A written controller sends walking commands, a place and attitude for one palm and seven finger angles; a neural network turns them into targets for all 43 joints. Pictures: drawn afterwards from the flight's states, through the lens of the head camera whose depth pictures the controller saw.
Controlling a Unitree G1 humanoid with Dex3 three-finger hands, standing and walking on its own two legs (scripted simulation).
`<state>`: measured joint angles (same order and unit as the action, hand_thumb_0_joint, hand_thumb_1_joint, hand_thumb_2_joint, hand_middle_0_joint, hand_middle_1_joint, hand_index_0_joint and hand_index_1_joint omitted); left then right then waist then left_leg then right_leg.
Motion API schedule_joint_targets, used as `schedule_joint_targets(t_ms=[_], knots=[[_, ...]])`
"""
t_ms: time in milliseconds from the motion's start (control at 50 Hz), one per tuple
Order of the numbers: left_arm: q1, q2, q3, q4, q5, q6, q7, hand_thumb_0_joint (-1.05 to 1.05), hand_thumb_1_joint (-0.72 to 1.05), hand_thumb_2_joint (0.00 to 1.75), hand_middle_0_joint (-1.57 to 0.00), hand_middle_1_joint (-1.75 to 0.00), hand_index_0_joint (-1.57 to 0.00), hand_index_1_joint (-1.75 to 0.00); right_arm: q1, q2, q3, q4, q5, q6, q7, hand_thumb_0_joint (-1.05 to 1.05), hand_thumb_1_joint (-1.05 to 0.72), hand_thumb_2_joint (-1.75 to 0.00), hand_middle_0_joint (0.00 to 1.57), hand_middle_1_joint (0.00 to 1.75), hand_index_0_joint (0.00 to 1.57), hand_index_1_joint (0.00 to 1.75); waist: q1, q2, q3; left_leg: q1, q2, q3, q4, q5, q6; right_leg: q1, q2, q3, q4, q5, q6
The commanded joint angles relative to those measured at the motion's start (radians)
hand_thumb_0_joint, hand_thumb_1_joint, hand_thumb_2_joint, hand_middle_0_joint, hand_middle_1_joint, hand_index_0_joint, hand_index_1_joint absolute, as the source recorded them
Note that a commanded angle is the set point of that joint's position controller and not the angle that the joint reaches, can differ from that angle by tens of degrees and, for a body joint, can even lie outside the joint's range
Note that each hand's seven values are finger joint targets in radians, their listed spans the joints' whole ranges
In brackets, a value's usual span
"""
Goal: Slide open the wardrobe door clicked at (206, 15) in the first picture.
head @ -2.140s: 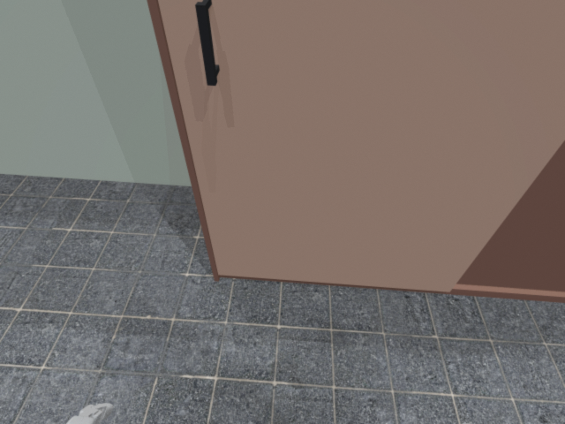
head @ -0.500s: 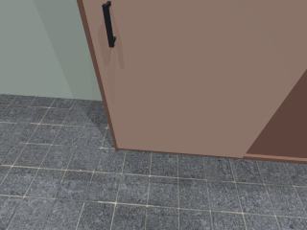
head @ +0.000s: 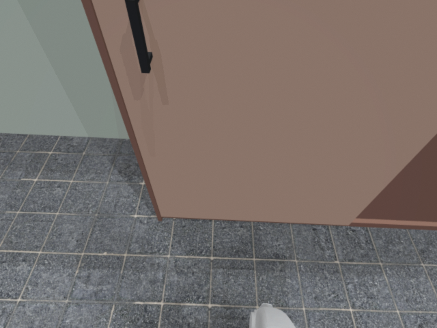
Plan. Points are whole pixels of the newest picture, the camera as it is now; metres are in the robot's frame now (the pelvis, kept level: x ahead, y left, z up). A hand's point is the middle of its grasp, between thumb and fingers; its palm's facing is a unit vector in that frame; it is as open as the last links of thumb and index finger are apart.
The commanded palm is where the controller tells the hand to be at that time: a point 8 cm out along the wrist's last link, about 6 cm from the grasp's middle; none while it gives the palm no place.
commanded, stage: take the last steps up to it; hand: left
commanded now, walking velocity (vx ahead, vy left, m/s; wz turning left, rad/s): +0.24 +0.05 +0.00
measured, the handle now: (141, 33) +0.64 +0.18 +0.20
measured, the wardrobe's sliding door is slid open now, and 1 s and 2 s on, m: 0.00 0.00 0.00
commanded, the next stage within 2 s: come to a stop and stand still in 0.20 s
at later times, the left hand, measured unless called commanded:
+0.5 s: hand (134, 319) +0.17 +0.18 -0.19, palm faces +0.09 -0.98 -0.20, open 7.3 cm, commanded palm none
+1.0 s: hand out of the picture +0.11 +0.18 -0.17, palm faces +0.06 -0.96 -0.26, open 7.4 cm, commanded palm none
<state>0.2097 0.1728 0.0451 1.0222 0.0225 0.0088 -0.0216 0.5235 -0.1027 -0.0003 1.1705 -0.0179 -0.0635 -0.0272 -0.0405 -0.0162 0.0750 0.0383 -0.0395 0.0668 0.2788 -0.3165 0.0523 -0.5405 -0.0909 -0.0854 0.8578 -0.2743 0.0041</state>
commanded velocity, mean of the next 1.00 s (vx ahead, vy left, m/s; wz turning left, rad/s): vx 0.00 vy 0.00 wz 0.01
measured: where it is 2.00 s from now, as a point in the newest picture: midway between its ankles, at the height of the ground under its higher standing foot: outside the picture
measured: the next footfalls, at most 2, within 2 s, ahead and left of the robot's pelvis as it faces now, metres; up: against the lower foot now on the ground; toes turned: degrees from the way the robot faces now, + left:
right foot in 0.12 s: +0.19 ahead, -0.12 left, +0.00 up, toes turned -8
left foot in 0.50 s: +0.28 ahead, +0.12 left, +0.00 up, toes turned +6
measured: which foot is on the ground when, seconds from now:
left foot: down 0.00-0.14, up 0.16-0.48, down 0.50-0.92, up 0.94-1.00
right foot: up 0.00-0.10, down 0.12-0.52, up 0.54-0.90, down 0.92-1.00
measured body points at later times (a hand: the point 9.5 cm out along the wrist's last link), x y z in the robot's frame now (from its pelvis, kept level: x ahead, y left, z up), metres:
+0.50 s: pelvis +0.16 +0.01 -0.01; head +0.18 +0.02 +0.44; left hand +0.16 +0.24 -0.17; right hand +0.25 -0.23 -0.15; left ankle +0.24 +0.12 -0.74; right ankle +0.16 -0.11 -0.74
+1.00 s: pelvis +0.09 -0.02 +0.00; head +0.08 -0.04 +0.45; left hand +0.11 +0.23 -0.15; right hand +0.14 -0.26 -0.16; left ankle +0.19 +0.12 -0.71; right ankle +0.07 -0.13 -0.74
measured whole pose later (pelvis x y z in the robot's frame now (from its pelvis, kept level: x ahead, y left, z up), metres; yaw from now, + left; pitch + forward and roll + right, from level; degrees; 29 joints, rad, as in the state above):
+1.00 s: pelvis +0.09 -0.02 +0.00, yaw -1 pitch -1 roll +1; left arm 0.33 0.17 0.05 1.01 0.03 0.04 0.03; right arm 0.23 -0.19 -0.08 1.03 -0.03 0.09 -0.01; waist 0.00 0.03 -0.02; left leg -0.49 0.03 0.04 0.76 -0.33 -0.03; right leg -0.18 -0.04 -0.06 0.52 -0.32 -0.01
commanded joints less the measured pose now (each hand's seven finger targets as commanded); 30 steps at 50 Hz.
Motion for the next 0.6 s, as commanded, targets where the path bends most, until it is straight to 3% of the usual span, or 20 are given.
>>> schedule_joint_targets(t_ms=[0,40,60,80,100,120,140,160,180,220,240,280,380,440,460,480,500,520,540,580], knots=[[-0.113,0.019,0.006,-0.109,-0.006,-0.038,0.004,0.00,0.90,0.90,-0.20,-0.30,-0.20,-0.30,0.056,-0.167,-0.034,-0.011,-0.001,-0.017,-0.014,0.00,-0.90,-0.90,0.20,0.30,0.20,0.30,0.001,0.128,0.070,-0.067,0.256,-0.110,-0.050,0.535,0.125,0.048,0.033,-0.040,-0.164,0.062,-0.023],[-0.040,0.043,0.017,-0.093,-0.002,-0.045,0.010,0.00,0.90,0.90,-0.20,-0.30,-0.20,-0.30,0.047,-0.169,-0.038,-0.005,0.001,-0.014,-0.015,0.00,-0.90,-0.90,0.20,0.30,0.20,0.30,0.044,0.099,0.033,-0.087,0.260,-0.095,0.062,0.686,0.109,0.187,0.062,-0.042,-0.239,0.069,-0.044],[0.062,0.055,0.025,-0.061,0.001,-0.051,0.013,0.00,0.90,0.90,-0.20,-0.30,-0.20,-0.30,0.038,-0.178,-0.041,-0.006,0.005,-0.013,-0.015,0.00,-0.90,-0.90,0.20,0.30,0.20,0.30,0.090,0.071,-0.017,-0.094,0.237,-0.068,0.175,0.731,0.085,0.315,0.082,-0.057,-0.298,0.117,-0.049],[0.189,0.090,0.037,-0.019,0.006,-0.061,0.020,0.00,0.90,0.90,-0.20,-0.30,-0.20,-0.30,0.030,-0.172,-0.045,-0.012,0.011,-0.014,-0.011,0.00,-0.90,-0.90,0.20,0.30,0.20,0.30,0.141,0.038,-0.086,-0.172,0.199,-0.042,0.338,0.669,0.052,0.504,0.068,-0.029,-0.341,0.165,-0.061],[0.312,0.172,0.060,0.012,0.014,-0.078,0.032,0.00,0.90,0.90,-0.20,-0.30,-0.20,-0.30,0.048,-0.135,-0.041,-0.031,0.018,-0.015,-0.001,0.00,-0.90,-0.90,0.20,0.30,0.20,0.30,0.178,-0.119,-0.192,-0.381,0.116,0.003,0.618,0.351,0.007,0.734,-0.154,0.229,-0.386,0.188,-0.140],[0.372,0.249,0.077,0.031,0.001,-0.079,0.039,0.00,0.90,0.90,-0.20,-0.30,-0.20,-0.30,0.096,-0.105,-0.043,-0.056,0.019,-0.016,-0.001,0.00,-0.90,-0.90,0.20,0.30,0.20,0.30,0.147,-0.260,-0.288,-0.543,0.005,0.005,0.936,-0.227,-0.028,0.816,-0.408,0.609,-0.520,0.305,-0.260],[0.307,0.222,0.076,0.014,-0.016,-0.068,0.046,0.00,0.90,0.90,-0.20,-0.30,-0.20,-0.30,0.032,-0.133,-0.056,-0.069,0.014,-0.002,-0.006,0.00,-0.90,-0.90,0.20,0.30,0.20,0.30,0.140,-0.074,-0.200,-0.570,0.062,-0.084,1.035,-0.220,-0.013,0.706,-0.404,0.573,-0.571,0.242,-0.285],[0.221,0.191,0.067,0.001,-0.012,-0.064,0.048,0.00,0.90,0.90,-0.20,-0.30,-0.20,-0.30,-0.030,-0.098,-0.054,-0.068,0.013,0.003,0.001,0.00,-0.90,-0.90,0.20,0.30,0.20,0.30,0.122,-0.079,-0.105,-0.585,0.104,-0.083,1.056,-0.156,-0.012,0.554,-0.361,0.507,-0.597,0.108,-0.265],[0.160,0.141,0.051,-0.014,-0.010,-0.065,0.051,0.00,0.90,0.90,-0.20,-0.30,-0.20,-0.30,-0.074,-0.085,-0.050,-0.080,0.007,0.008,0.005,0.00,-0.90,-0.90,0.20,0.30,0.20,0.30,0.097,-0.022,-0.028,-0.594,0.134,-0.090,1.037,-0.103,-0.015,0.419,-0.328,0.430,-0.615,0.076,-0.238],[0.082,0.069,0.025,-0.028,-0.001,-0.070,0.052,0.00,0.90,0.90,-0.20,-0.30,-0.20,-0.30,-0.056,-0.050,-0.047,-0.079,-0.006,0.036,0.012,0.00,-0.90,-0.90,0.20,0.30,0.20,0.30,0.034,-0.038,0.027,-0.518,0.160,-0.080,0.951,-0.033,-0.032,0.234,-0.251,0.243,-0.653,0.094,-0.183],[0.089,0.064,0.023,-0.022,0.003,-0.074,0.054,0.00,0.90,0.90,-0.20,-0.30,-0.20,-0.30,-0.040,-0.035,-0.047,-0.077,-0.009,0.041,0.015,0.00,-0.90,-0.90,0.20,0.30,0.20,0.30,0.022,-0.022,0.001,-0.489,0.157,-0.062,0.898,-0.034,-0.041,0.218,-0.230,0.203,-0.650,0.154,-0.179],[0.088,0.055,0.020,-0.024,0.006,-0.076,0.052,0.00,0.90,0.90,-0.20,-0.30,-0.20,-0.30,-0.041,-0.027,-0.045,-0.084,-0.010,0.055,0.017,0.00,-0.90,-0.90,0.20,0.30,0.20,0.30,0.000,-0.082,0.007,-0.459,0.156,-0.030,0.783,0.003,-0.061,0.166,-0.188,0.107,-0.651,0.238,-0.159],[0.099,0.101,0.021,-0.031,0.007,-0.047,0.061,0.00,0.90,0.90,-0.20,-0.30,-0.20,-0.30,-0.164,-0.044,-0.034,-0.136,0.007,0.061,0.011,0.00,-0.90,-0.90,0.20,0.30,0.20,0.30,0.036,-0.122,-0.051,-0.400,0.108,0.011,0.471,0.051,-0.094,0.283,-0.148,0.050,-0.498,0.627,-0.149],[0.104,0.130,0.034,-0.038,0.005,-0.021,0.067,0.00,0.90,0.90,-0.20,-0.30,-0.20,-0.30,-0.187,-0.090,-0.054,-0.159,0.006,0.065,0.005,0.00,-0.90,-0.90,0.20,0.30,0.20,0.30,0.031,-0.125,-0.070,-0.320,0.091,0.018,0.290,0.171,-0.096,0.325,-0.137,0.054,-0.384,0.580,-0.127],[0.111,0.121,0.033,-0.044,0.002,-0.013,0.070,0.00,0.90,0.90,-0.20,-0.30,-0.20,-0.30,-0.167,-0.119,-0.060,-0.158,0.004,0.061,0.004,0.00,-0.90,-0.90,0.20,0.30,0.20,0.30,0.020,-0.078,-0.083,-0.233,0.112,0.005,0.195,0.340,-0.089,0.296,-0.114,0.048,-0.317,0.495,-0.095],[0.139,0.089,0.026,-0.055,-0.004,-0.005,0.069,0.00,0.90,0.90,-0.20,-0.30,-0.20,-0.30,-0.159,-0.178,-0.072,-0.168,0.000,0.054,0.000,0.00,-0.90,-0.90,0.20,0.30,0.20,0.30,0.022,0.078,-0.123,-0.111,0.241,-0.109,0.185,0.727,-0.039,0.208,-0.038,0.002,-0.229,0.277,-0.032],[0.178,0.057,0.019,-0.058,-0.015,0.002,0.072,0.00,0.90,0.90,-0.20,-0.30,-0.20,-0.30,-0.157,-0.244,-0.078,-0.183,0.002,0.053,-0.005,0.00,-0.90,-0.90,0.20,0.30,0.20,0.30,0.026,0.251,-0.161,-0.061,0.422,-0.273,0.149,1.114,0.074,0.149,0.048,-0.031,-0.085,-0.143,0.021],[0.180,0.073,0.018,-0.056,-0.014,0.005,0.077,0.00,0.90,0.90,-0.20,-0.30,-0.20,-0.30,-0.162,-0.264,-0.080,-0.189,0.000,0.062,-0.012,0.00,-0.90,-0.90,0.20,0.30,0.20,0.30,0.013,0.215,-0.158,-0.129,0.467,-0.264,0.118,1.143,0.156,0.185,0.078,0.034,0.114,-0.388,0.020],[0.173,0.068,0.020,-0.052,-0.012,0.016,0.082,0.00,0.90,0.90,-0.20,-0.30,-0.20,-0.30,-0.208,-0.256,-0.073,-0.199,-0.001,0.062,-0.024,0.00,-0.90,-0.90,0.20,0.30,0.20,0.30,0.029,0.254,-0.142,-0.184,0.465,-0.274,0.113,1.141,0.175,0.163,0.076,0.099,0.212,-0.398,0.024],[0.156,0.091,0.037,-0.043,-0.004,0.027,0.077,0.00,0.90,0.90,-0.20,-0.30,-0.20,-0.30,-0.292,-0.230,-0.071,-0.222,-0.004,0.068,-0.032,0.00,-0.90,-0.90,0.20,0.30,0.20,0.30,0.039,0.205,-0.106,-0.221,0.420,-0.216,0.113,0.954,0.160,0.100,0.071,0.138,0.332,-0.309,0.028]])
